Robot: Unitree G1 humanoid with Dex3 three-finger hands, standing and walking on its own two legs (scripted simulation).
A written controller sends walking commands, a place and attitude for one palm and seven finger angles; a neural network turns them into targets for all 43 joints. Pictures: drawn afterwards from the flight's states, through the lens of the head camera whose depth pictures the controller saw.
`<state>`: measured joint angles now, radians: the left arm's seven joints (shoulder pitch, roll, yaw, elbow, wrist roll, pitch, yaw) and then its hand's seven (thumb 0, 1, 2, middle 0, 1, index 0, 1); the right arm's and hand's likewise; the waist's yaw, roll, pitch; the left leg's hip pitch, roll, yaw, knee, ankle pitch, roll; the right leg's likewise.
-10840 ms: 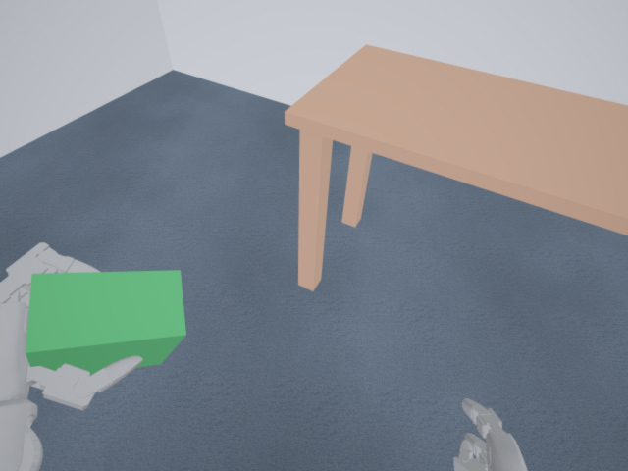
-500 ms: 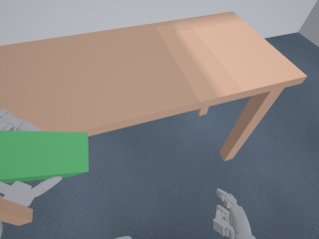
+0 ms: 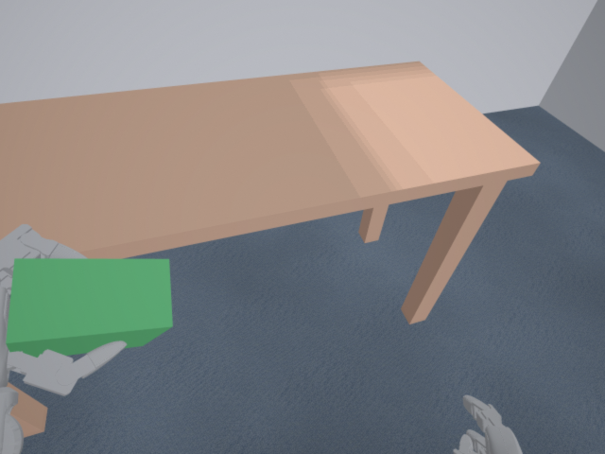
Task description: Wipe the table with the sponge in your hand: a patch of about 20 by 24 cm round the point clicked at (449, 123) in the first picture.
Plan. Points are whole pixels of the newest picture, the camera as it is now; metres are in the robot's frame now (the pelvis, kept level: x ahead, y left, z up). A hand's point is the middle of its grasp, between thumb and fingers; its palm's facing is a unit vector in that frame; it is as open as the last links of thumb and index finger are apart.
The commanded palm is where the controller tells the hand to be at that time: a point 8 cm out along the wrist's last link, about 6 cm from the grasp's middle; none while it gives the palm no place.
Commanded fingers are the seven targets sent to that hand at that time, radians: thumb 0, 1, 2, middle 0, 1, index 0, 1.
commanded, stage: come to a stop and stand still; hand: left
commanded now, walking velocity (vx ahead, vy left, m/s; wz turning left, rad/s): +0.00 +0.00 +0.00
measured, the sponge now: (113, 309) +0.22 +0.21 +0.15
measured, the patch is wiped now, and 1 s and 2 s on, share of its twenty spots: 0.00 0.00 0.00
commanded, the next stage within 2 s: look again from close up in 0.50 s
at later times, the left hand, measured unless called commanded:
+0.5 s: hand (30, 345) +0.17 +0.26 +0.17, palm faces +0.40 -0.80 -0.45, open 10.4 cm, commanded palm +0.12 +0.29 +0.18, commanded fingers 0.00 0.10 1.30 -1.20 -1.60 -1.20 -1.60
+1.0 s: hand (13, 346) +0.17 +0.27 +0.16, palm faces +0.35 -0.84 -0.41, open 10.4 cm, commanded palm +0.11 +0.30 +0.18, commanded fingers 0.00 0.10 1.30 -1.20 -1.60 -1.20 -1.60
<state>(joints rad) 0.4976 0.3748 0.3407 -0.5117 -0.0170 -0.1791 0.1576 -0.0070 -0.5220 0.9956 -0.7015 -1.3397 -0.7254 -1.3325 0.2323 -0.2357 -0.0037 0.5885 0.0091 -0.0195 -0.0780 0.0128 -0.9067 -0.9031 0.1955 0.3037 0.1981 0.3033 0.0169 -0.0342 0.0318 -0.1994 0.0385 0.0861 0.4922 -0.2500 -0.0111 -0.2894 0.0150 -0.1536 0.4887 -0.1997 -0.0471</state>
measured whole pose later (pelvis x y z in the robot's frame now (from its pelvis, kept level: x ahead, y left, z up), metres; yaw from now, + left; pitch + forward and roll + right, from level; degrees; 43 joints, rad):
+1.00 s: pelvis -0.06 +0.03 -0.01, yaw -3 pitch -7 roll +1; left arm 0.34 0.41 0.39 -0.36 -0.02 -0.25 0.05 -0.01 -0.52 1.00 -0.70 -1.34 -0.73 -1.33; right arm 0.24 -0.19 0.03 0.55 0.02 -0.17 0.00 0.01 -0.90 -0.90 0.20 0.30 0.20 0.30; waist 0.03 -0.06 0.11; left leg -0.24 -0.03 0.07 0.56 -0.24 0.05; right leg -0.35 0.01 -0.06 0.59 -0.28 -0.01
